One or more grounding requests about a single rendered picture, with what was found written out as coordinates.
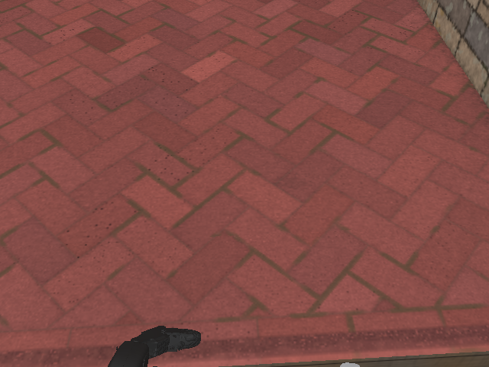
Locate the left robot hand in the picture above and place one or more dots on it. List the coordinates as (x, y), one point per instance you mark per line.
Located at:
(152, 343)

